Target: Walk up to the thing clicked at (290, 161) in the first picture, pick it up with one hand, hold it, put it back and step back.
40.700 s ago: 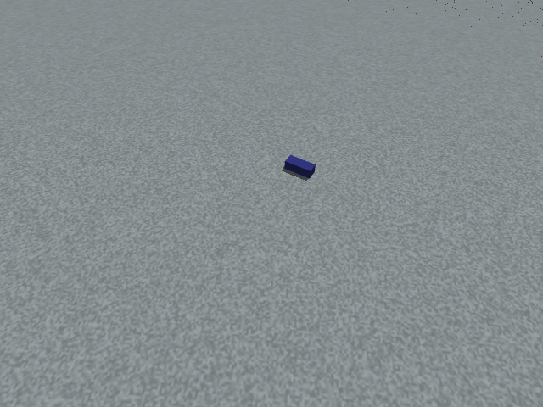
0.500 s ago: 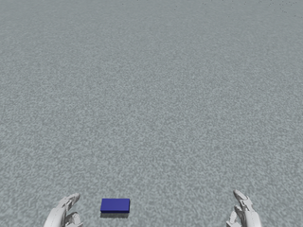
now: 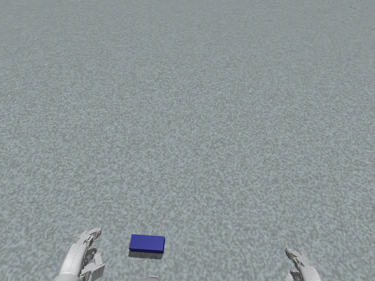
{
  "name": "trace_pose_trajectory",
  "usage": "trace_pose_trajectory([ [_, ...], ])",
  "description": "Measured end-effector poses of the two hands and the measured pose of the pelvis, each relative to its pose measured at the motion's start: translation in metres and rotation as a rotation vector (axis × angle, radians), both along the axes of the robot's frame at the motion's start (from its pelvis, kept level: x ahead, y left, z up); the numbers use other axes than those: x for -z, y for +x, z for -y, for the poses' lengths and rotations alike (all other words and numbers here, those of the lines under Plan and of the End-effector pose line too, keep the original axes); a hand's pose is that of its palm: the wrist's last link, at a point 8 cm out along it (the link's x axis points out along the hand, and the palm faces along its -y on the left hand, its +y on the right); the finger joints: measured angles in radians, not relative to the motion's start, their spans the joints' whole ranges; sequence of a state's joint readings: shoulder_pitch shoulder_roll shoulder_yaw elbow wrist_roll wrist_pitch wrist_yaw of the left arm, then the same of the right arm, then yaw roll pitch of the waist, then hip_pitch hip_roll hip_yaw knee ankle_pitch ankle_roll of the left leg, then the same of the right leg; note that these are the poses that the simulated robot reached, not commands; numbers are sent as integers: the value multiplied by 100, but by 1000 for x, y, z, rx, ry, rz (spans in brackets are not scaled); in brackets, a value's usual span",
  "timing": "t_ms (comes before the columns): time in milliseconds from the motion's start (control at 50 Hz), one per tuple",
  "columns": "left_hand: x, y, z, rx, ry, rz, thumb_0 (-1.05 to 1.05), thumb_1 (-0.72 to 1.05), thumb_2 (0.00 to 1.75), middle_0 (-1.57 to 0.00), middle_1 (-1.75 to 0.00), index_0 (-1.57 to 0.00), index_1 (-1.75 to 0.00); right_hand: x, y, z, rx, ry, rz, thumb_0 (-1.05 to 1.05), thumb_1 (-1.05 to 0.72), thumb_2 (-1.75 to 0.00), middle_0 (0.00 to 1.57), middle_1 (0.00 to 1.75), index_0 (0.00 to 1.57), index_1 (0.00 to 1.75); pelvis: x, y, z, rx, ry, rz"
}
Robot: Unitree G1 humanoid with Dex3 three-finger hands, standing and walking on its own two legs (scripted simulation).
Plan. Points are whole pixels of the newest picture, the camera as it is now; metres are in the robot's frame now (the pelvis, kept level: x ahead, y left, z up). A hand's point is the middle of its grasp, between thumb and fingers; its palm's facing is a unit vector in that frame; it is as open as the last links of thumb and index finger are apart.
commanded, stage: stand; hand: left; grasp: from above
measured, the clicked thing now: (147, 243) +0.40 +0.20 -0.70
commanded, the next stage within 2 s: none
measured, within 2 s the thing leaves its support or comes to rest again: neither
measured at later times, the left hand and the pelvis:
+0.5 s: hand out of the picture +0.03 +0.25 -0.12, palm faces +0.05 -0.95 -0.31, open 7.4 cm; pelvis +0.00 +0.02 +0.05, yaw +0 degrees
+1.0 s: hand out of the picture +0.03 +0.24 -0.11, palm faces +0.02 -0.94 -0.33, open 7.4 cm; pelvis -0.01 +0.00 +0.05, yaw +0 degrees
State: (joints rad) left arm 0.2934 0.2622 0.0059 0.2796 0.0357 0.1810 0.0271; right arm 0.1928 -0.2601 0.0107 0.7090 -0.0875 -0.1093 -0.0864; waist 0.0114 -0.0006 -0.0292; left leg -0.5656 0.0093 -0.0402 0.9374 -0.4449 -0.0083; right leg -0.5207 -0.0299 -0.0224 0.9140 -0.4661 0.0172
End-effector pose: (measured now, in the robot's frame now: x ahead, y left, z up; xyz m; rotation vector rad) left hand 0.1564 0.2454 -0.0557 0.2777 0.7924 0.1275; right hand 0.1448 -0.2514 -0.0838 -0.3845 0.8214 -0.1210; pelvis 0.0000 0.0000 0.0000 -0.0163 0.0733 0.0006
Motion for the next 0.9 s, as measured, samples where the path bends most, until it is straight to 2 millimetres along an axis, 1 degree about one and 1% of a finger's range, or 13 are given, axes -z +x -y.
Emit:
trace_pose_trajectory([
  [80, 15, -17, -20, -38, 26, -88, 1, 90, 90, -20, -30, -20, -30, 2, -15, 11, 31, 20, -116, 1, -90, -90, 20, 30, 20, 30, -9, -1, -2, 2, 15, 38],
  [200, 29, -59, -41, -107, 33, -247, 1, 91, 90, -20, -30, -20, -30, -2, -42, 19, 102, 17, -218, 1, -91, -90, 20, 30, 20, 30, -22, 1, -8, 3, 10, 78],
  [320, 32, -99, -47, -156, 16, -375, 1, 91, 90, -20, -30, -20, -30, -5, -64, 14, 144, 28, -302, 1, -91, -90, 20, 30, 20, 30, -35, 2, -13, 2, 5, 112],
  [420, 29, -122, -46, -177, 2, -445, 1, 91, 90, -20, -30, -20, -30, -6, -76, 6, 162, 48, -340, 0, -91, -90, 20, 30, 20, 30, -44, 1, -16, 0, 7, 135],
  [500, 27, -132, -46, -185, 2, -469, 1, 91, 90, -20, -30, -20, -30, -7, -81, 3, 171, 62, -353, 0, -91, -90, 20, 30, 20, 30, -48, -2, -16, 0, 9, 150],
  [600, 22, -136, -47, -188, 9, -472, 1, 91, 90, -20, -30, -20, -30, -8, -87, 5, 176, 70, -360, 0, -91, -90, 20, 30, 20, 30, -52, -6, -15, -3, 13, 163],
  [760, 17, -139, -47, -184, 26, -470, 0, 91, 90, -20, -30, -20, -30, -9, -95, 16, 189, 69, -373, 0, -91, -90, 20, 30, 20, 30, -53, -12, -10, -4, 14, 166],
  [900, 15, -139, -44, -179, 32, -481, 0, 91, 90, -20, -30, -20, -30, -9, -103, 28, 199, 63, -398, 0, -91, -90, 20, 30, 20, 30, -54, -12, -4, -4, 12, 160],
])
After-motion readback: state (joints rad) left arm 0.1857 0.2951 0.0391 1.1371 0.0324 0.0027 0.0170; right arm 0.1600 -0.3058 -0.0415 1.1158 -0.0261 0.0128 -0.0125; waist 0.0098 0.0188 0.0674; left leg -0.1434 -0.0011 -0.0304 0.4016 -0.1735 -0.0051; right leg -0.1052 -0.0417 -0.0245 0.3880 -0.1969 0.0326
